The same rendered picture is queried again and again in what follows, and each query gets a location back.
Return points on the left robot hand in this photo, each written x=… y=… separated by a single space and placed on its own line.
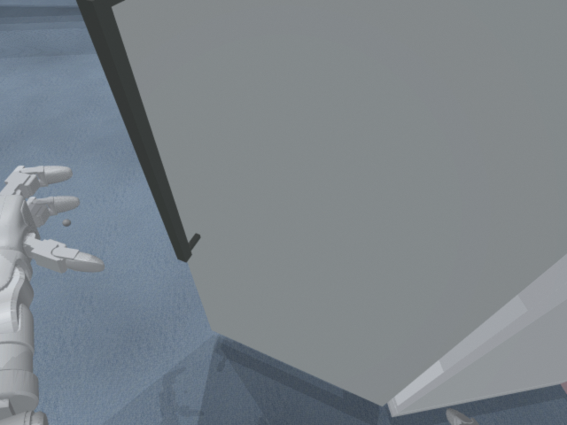
x=18 y=218

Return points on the handle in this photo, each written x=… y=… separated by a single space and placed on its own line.
x=105 y=35

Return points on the fridge door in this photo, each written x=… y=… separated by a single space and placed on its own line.
x=371 y=180

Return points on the left robot forearm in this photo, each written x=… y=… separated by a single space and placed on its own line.
x=19 y=387

